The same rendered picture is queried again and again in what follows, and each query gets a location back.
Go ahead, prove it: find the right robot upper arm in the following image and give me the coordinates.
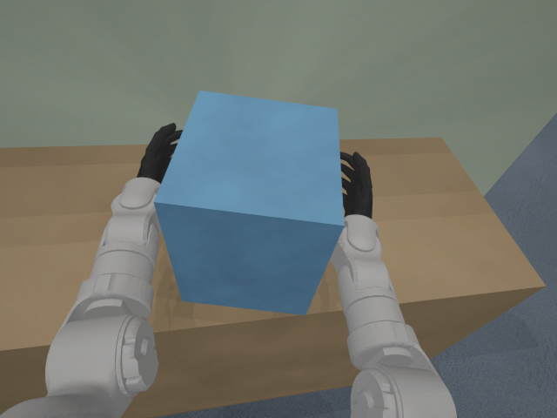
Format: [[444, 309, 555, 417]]
[[351, 364, 457, 418]]

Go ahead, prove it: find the left robot upper arm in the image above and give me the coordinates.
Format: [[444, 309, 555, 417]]
[[0, 313, 158, 418]]

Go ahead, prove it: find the robot right forearm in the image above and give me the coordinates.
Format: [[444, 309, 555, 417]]
[[330, 214, 457, 416]]

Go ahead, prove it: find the pedestal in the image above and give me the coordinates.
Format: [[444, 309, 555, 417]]
[[0, 138, 546, 418]]

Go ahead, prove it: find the robot left forearm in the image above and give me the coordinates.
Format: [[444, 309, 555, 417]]
[[45, 178, 161, 390]]

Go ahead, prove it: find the robot left hand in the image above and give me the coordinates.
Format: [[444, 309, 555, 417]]
[[137, 123, 183, 184]]

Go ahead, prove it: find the robot right hand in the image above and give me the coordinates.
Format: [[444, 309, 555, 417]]
[[340, 152, 372, 219]]

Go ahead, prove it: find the carton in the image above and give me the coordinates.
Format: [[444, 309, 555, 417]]
[[154, 91, 345, 315]]

